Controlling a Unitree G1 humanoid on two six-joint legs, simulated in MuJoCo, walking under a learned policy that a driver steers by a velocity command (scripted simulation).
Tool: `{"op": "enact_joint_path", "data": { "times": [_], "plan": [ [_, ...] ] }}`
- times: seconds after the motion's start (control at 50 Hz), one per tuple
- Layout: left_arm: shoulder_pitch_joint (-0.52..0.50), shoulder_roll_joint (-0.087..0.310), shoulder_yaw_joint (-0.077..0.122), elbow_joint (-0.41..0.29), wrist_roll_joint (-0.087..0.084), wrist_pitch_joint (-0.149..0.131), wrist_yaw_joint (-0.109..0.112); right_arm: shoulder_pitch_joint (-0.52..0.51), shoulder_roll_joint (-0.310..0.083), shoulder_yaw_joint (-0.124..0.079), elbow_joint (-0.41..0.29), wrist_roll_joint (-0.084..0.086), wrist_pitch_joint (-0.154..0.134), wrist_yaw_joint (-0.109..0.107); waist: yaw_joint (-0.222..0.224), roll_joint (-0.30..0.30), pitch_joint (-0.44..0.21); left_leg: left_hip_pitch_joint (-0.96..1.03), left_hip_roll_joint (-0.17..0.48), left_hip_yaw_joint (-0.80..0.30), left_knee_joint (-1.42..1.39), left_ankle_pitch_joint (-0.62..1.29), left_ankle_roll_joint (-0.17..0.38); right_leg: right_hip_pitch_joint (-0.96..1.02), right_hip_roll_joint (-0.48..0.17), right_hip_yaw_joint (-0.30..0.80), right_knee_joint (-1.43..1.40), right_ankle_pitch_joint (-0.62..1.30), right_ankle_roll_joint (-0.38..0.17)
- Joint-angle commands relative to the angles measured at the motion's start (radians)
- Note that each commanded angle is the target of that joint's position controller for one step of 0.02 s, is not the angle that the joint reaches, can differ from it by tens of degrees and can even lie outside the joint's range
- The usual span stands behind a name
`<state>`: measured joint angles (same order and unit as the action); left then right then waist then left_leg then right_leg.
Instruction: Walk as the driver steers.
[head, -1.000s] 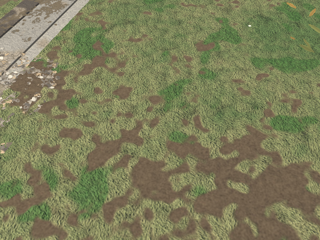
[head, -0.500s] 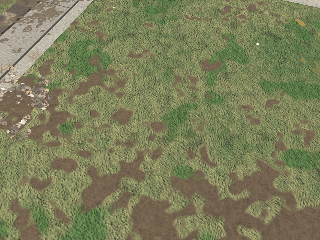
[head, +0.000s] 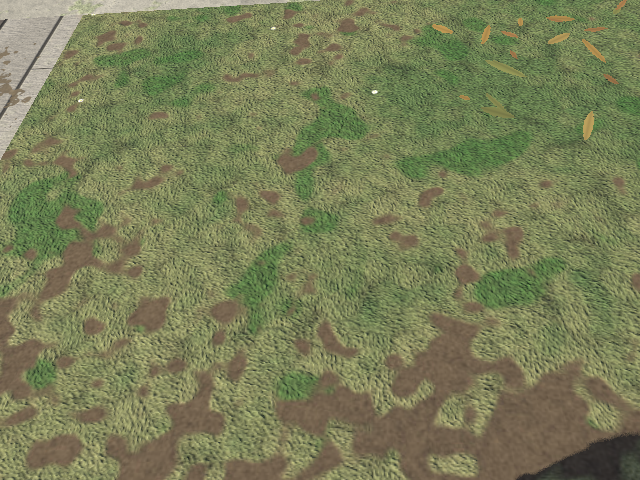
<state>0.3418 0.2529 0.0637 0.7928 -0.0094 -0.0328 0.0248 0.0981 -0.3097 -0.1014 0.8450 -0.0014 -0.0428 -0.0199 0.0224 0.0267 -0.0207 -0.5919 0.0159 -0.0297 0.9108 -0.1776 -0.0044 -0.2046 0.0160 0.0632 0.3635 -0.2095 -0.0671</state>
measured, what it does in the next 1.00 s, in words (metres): walks ahead: left foot, then right foot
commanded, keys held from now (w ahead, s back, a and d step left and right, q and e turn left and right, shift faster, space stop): w+e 0.10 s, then w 0.72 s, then w+q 0.18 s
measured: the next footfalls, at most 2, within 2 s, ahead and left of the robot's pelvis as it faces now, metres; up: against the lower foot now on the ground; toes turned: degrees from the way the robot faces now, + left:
left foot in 0.32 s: +0.25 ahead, +0.15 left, +0.00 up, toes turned -8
right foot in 0.80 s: +0.55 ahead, -0.13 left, +0.00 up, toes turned -11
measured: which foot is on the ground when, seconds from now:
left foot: up 0.00-0.30, down 0.32-0.82, up 0.84-1.00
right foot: down 0.00-0.34, up 0.36-0.78, down 0.80-1.00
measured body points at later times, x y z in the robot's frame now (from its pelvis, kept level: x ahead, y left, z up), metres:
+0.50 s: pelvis +0.21 +0.05 -0.01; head +0.23 +0.06 +0.44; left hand +0.35 +0.31 -0.13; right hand +0.24 -0.23 -0.13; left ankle +0.21 +0.15 -0.75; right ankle +0.18 -0.09 -0.67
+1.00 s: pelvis +0.49 -0.04 -0.01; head +0.51 -0.05 +0.44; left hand +0.63 +0.22 -0.12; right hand +0.54 -0.33 -0.14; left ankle +0.50 +0.12 -0.67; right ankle +0.51 -0.12 -0.75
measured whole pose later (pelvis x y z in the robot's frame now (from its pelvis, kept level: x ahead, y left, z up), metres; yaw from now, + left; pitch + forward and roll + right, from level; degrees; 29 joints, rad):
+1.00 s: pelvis +0.49 -0.04 -0.01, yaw -6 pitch +1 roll -1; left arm 0.24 0.25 0.06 0.76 0.01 -0.10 -0.03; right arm 0.25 -0.30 -0.05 0.86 0.03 -0.06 0.00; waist 0.01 0.05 0.04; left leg -0.55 0.09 -0.06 1.14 -0.30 0.03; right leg -0.23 0.04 -0.11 0.36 -0.15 -0.07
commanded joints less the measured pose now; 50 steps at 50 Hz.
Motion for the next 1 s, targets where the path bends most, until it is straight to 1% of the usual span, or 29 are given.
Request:
{"op": "enact_joint_path", "data": {
  "times": [0.02, 0.14, 0.22, 0.26, 0.3, 0.32, 0.34, 0.36, 0.38, 0.4, 0.42, 0.44, 0.48, 0.54, 0.6, 0.66, 0.72, 0.76, 0.78, 0.8, 0.82, 0.84, 0.86, 0.88, 0.9, 0.92, 0.94, 0.96, 1.0],
  "plan": [
    [0.025, 0.169, 0.041, -0.054, -0.002, -0.031, 0.012, -0.121, -0.053, -0.012, -0.077, 0.0, -0.046, 0.01, 0.012, -0.139, 0.007, -0.173, 0.011, -0.04, -0.127, 0.119, -0.015, 0.181, -0.216, 0.279, -0.202, -0.106, -0.128],
    [0.058, 0.192, 0.052, -0.047, -0.013, -0.026, 0.009, -0.187, -0.037, 0.008, -0.099, 0.015, -0.066, 0.03, 0.051, -0.179, 0.052, -0.039, -0.006, -0.025, -0.348, 0.136, -0.046, 0.109, -0.201, 0.266, -0.183, -0.084, -0.141],
    [0.081, 0.185, 0.049, -0.032, -0.011, -0.023, 0.0, -0.204, -0.054, 0.018, -0.114, 0.022, -0.089, 0.049, 0.068, -0.177, 0.063, 0.063, -0.005, -0.002, -0.424, 0.089, -0.018, 0.11, -0.221, 0.293, -0.139, -0.053, -0.14],
    [0.07, 0.185, 0.048, -0.034, -0.012, -0.018, -0.004, -0.157, -0.077, 0.014, -0.106, 0.024, -0.098, 0.053, 0.04, -0.199, 0.055, 0.142, -0.012, 0.017, -0.464, 0.055, 0.012, 0.121, -0.23, 0.313, -0.098, 0.015, -0.131],
    [0.052, 0.15, 0.034, -0.043, -0.006, -0.015, -0.004, -0.004, -0.112, -0.004, -0.061, 0.015, -0.103, 0.045, -0.036, -0.187, -0.016, 0.369, -0.013, 0.021, -0.508, 0.063, 0.06, 0.083, -0.171, 0.277, 0.039, 0.183, -0.094],
    [0.023, 0.103, 0.016, -0.062, 0.006, -0.018, -0.006, 0.158, -0.159, -0.018, -0.033, 0.004, -0.105, 0.039, -0.113, -0.1, -0.13, 0.602, 0.116, -0.111, -0.494, 0.039, 0.122, -0.034, -0.107, 0.201, 0.289, 0.182, -0.057],
    [0.083, 0.057, 0.002, -0.093, -0.01, -0.037, -0.004, 0.299, -0.269, -0.049, 0.002, -0.005, -0.093, 0.038, -0.112, 0.206, -0.234, 0.916, 0.313, -0.487, -0.553, -0.121, 0.266, -0.389, 0.041, 0.061, 0.633, -0.051, 0.027],
    [0.075, 0.108, 0.01, -0.092, -0.024, -0.053, 0.001, 0.316, -0.191, -0.031, 0.016, 0.012, -0.093, 0.051, -0.122, 0.236, -0.194, 0.917, 0.371, -0.682, -0.65, -0.266, 0.293, -0.559, 0.044, 0.116, 0.803, -0.354, 0.032],
    [0.025, 0.161, 0.024, -0.091, -0.038, -0.06, -0.004, 0.26, -0.125, -0.009, 0.007, 0.018, -0.091, 0.051, -0.108, 0.15, -0.07, 0.82, 0.351, -0.579, -0.655, -0.297, 0.264, -0.627, -0.011, 0.14, 0.876, -0.288, 0.015],
    [-0.013, 0.156, 0.021, -0.091, -0.031, -0.06, -0.009, 0.196, -0.091, 0.003, -0.013, 0.012, -0.084, 0.05, -0.083, 0.083, -0.018, 0.725, 0.304, -0.461, -0.67, -0.243, 0.235, -0.609, -0.063, 0.094, 0.866, -0.202, 0.01],
    [-0.051, 0.145, 0.021, -0.1, -0.014, -0.061, -0.013, 0.156, -0.066, 0.013, -0.021, 0.007, -0.077, 0.049, -0.068, 0.051, 0.031, 0.639, 0.27, -0.391, -0.702, -0.164, 0.23, -0.597, -0.095, 0.063, 0.818, -0.136, 0.012],
    [-0.064, 0.135, 0.023, -0.104, -0.005, -0.059, -0.017, 0.133, -0.049, 0.022, -0.026, 0.0, -0.076, 0.048, -0.048, 0.06, 0.045, 0.577, 0.242, -0.329, -0.724, -0.081, 0.22, -0.556, -0.125, 0.052, 0.774, -0.091, 0.015],
    [-0.063, 0.099, 0.016, -0.107, -0.003, -0.053, -0.023, 0.137, -0.056, 0.023, -0.019, 0.001, -0.076, 0.046, -0.034, 0.083, 0.047, 0.518, 0.206, -0.242, -0.754, 0.067, 0.224, -0.516, -0.138, 0.016, 0.728, -0.044, 0.033],
    [-0.14, 0.074, 0.004, -0.144, 0.008, -0.053, -0.023, 0.172, -0.092, 0.018, 0.0, 0.011, -0.074, 0.035, -0.043, 0.05, 0.062, 0.504, 0.188, -0.142, -0.77, 0.287, 0.23, -0.54, -0.139, -0.023, 0.578, 0.06, 0.064],
    [-0.249, 0.038, -0.012, -0.177, 0.002, -0.062, -0.034, 0.21, -0.103, 0.022, 0.012, 0.019, -0.065, 0.027, -0.076, 0.049, 0.07, 0.472, 0.141, -0.053, -0.775, 0.328, 0.198, -0.453, -0.106, -0.066, 0.348, 0.23, 0.063],
    [-0.348, 0.038, -0.015, -0.208, -0.009, -0.067, -0.051, 0.286, -0.118, 0.024, 0.037, 0.027, -0.057, 0.024, -0.111, 0.043, 0.09, 0.513, 0.168, -0.056, -0.774, 0.286, 0.195, -0.408, -0.073, -0.083, 0.225, 0.304, 0.053],
    [-0.387, 0.064, -0.007, -0.235, -0.011, -0.071, -0.068, 0.309, -0.129, 0.022, 0.054, 0.029, -0.039, 0.019, -0.092, 0.046, 0.096, 0.636, 0.223, -0.067, -0.715, 0.371, 0.177, -0.421, -0.061, -0.068, 0.165, 0.231, 0.016],
    [-0.323, 0.103, 0.009, -0.226, -0.008, -0.071, -0.07, 0.298, -0.153, 0.015, 0.052, 0.025, -0.028, 0.015, -0.038, 0.07, 0.038, 0.683, 0.229, -0.055, -0.606, 0.625, 0.157, -0.303, -0.021, -0.094, 0.153, 0.151, -0.016],
    [-0.204, 0.135, 0.027, -0.194, -0.006, -0.068, -0.065, 0.28, -0.155, 0.016, 0.048, 0.022, -0.02, 0.013, 0.034, 0.071, -0.037, 0.666, 0.202, -0.025, -0.463, 0.775, 0.139, -0.135, 0.008, -0.121, 0.131, 0.157, -0.046],
    [-0.034, 0.183, 0.048, -0.149, -0.004, -0.064, -0.054, 0.27, -0.137, 0.025, 0.035, 0.013, -0.018, 0.011, 0.11, 0.056, -0.147, 0.538, 0.157, 0.002, -0.251, 0.723, 0.109, 0.136, -0.036, -0.081, 0.151, 0.196, -0.086],
    [0.107, 0.284, 0.07, -0.129, 0.025, -0.06, -0.045, 0.358, -0.038, 0.056, 0.002, -0.002, -0.031, 0.016, 0.102, -0.14, -0.33, 0.168, 0.037, 0.048, 0.152, 0.312, 0.054, 0.563, -0.308, 0.293, 0.177, 0.156, -0.214],
    [0.133, 0.242, 0.059, -0.113, 0.009, -0.056, -0.048, 0.414, 0.002, 0.075, 0.029, 0.01, -0.052, 0.027, 0.089, -0.295, -0.462, -0.033, -0.072, -0.063, 0.382, -0.379, 0.036, 0.685, -0.447, 0.672, 0.013, 0.015, -0.304],
    [0.077, 0.175, 0.037, -0.12, 0.008, -0.054, -0.046, 0.323, -0.115, 0.042, 0.009, 0.042, -0.065, 0.033, 0.103, -0.2, -0.309, -0.132, -0.01, -0.118, 0.455, -0.359, 0.051, 0.569, -0.41, 0.573, -0.027, -0.06, -0.246],
    [0.002, 0.15, 0.027, -0.126, 0.007, -0.053, -0.042, 0.228, -0.125, 0.039, -0.022, 0.057, -0.069, 0.034, 0.081, -0.142, -0.163, -0.147, 0.04, -0.082, 0.426, -0.273, 0.056, 0.402, -0.372, 0.406, -0.052, -0.012, -0.205],
    [-0.059, 0.126, 0.019, -0.121, 0.013, -0.057, -0.046, 0.188, -0.105, 0.04, -0.029, 0.047, -0.064, 0.03, 0.043, -0.072, -0.072, -0.116, 0.079, -0.065, 0.355, -0.205, 0.051, 0.246, -0.327, 0.298, -0.095, 0.06, -0.18],
    [-0.104, 0.098, 0.012, -0.121, 0.018, -0.067, -0.049, 0.193, -0.098, 0.031, -0.024, 0.034, -0.05, 0.025, 0.007, -0.082, -0.03, -0.063, 0.11, -0.07, 0.298, -0.156, 0.047, 0.147, -0.29, 0.214, -0.135, 0.097, -0.158],
    [-0.129, 0.094, 0.013, -0.115, 0.021, -0.075, -0.052, 0.228, -0.074, 0.033, -0.014, 0.033, -0.032, 0.023, -0.022, -0.106, -0.014, -0.005, 0.123, -0.074, 0.278, -0.123, 0.039, 0.077, -0.273, 0.165, -0.176, 0.1, -0.152],
    [-0.137, 0.092, 0.016, -0.104, 0.02, -0.085, -0.054, 0.25, -0.048, 0.036, -0.004, 0.033, -0.018, 0.021, -0.035, -0.107, -0.004, 0.022, 0.125, -0.071, 0.267, -0.105, 0.032, 0.033, -0.267, 0.127, -0.208, 0.119, -0.157],
    [-0.143, 0.106, 0.023, -0.081, 0.022, -0.099, -0.052, 0.233, -0.033, 0.034, -0.015, 0.032, 0.001, 0.016, -0.05, -0.096, 0.035, -0.011, 0.127, -0.086, 0.229, -0.047, 0.017, -0.004, -0.266, 0.046, -0.249, 0.174, -0.157]
  ]
}}
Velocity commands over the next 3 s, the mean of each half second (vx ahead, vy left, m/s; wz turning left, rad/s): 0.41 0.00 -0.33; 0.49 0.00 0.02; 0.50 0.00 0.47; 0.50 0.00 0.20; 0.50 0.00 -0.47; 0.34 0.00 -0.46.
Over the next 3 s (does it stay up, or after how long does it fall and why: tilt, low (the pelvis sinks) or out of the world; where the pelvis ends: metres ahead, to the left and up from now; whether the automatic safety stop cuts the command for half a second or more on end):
stays up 1.55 0.05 -0.02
